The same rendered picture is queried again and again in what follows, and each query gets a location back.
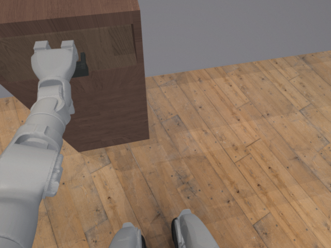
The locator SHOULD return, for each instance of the handle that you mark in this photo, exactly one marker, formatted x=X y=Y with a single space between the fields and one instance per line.
x=81 y=67

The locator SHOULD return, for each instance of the cabinet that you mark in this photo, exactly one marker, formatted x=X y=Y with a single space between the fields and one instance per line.
x=110 y=104

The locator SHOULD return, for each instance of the robot left hand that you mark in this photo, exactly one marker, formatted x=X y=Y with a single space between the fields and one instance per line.
x=55 y=62

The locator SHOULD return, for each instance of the drawer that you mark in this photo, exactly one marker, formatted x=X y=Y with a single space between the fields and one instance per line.
x=104 y=48

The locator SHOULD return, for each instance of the robot left shin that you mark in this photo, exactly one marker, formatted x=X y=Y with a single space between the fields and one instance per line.
x=128 y=224

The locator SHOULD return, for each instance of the robot left forearm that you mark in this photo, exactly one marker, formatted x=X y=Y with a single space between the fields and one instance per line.
x=49 y=115

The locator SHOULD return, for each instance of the left robot thigh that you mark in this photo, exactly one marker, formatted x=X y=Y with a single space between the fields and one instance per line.
x=127 y=237

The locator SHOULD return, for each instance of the left robot upper arm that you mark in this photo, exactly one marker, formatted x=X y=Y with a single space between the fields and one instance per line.
x=27 y=175

